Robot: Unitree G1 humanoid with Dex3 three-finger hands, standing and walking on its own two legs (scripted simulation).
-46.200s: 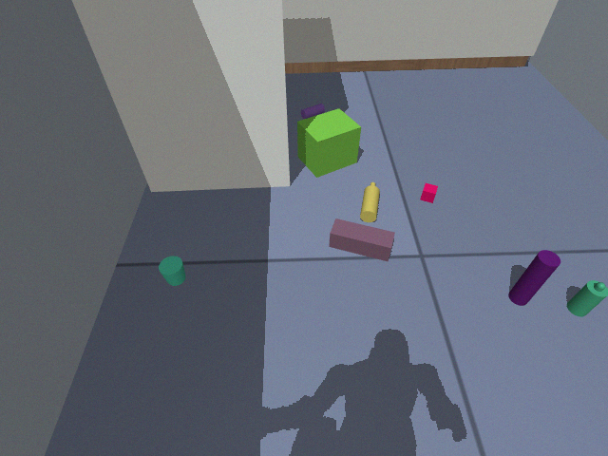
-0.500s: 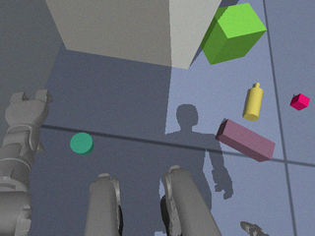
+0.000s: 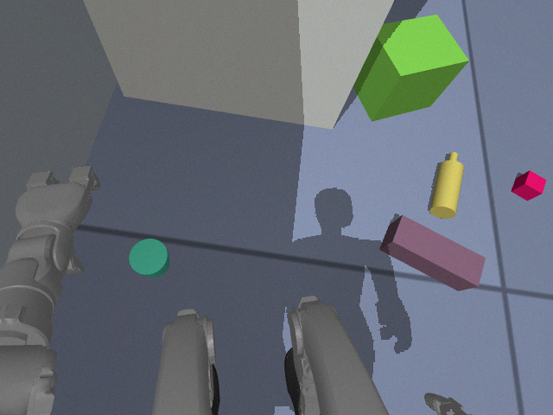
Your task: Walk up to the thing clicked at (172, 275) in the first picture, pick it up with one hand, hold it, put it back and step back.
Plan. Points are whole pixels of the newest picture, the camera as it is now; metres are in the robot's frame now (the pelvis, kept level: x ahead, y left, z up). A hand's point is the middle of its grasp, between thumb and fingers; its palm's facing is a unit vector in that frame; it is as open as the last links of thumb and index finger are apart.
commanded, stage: withdraw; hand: left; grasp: from above
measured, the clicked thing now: (152, 260) +0.45 +0.23 -0.48
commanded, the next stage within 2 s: go down in 0.12 s
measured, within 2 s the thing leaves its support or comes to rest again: neither
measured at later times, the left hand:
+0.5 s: hand (76, 233) +0.42 +0.28 -0.13, palm faces -0.38 -0.03 -0.92, open 14.4 cm
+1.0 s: hand (65, 224) +0.43 +0.28 -0.11, palm faces -0.42 -0.04 -0.91, open 14.3 cm
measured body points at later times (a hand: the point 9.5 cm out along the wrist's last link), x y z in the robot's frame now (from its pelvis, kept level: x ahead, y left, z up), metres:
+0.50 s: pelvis -0.01 +0.00 -0.02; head +0.17 +0.04 +0.39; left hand +0.44 +0.28 -0.08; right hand +0.06 -0.28 -0.13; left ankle +0.06 +0.11 -0.49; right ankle +0.07 -0.13 -0.49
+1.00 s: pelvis -0.01 +0.00 +0.00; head +0.17 +0.04 +0.41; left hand +0.44 +0.28 -0.06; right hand +0.06 -0.27 -0.11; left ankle +0.06 +0.11 -0.49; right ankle +0.07 -0.13 -0.49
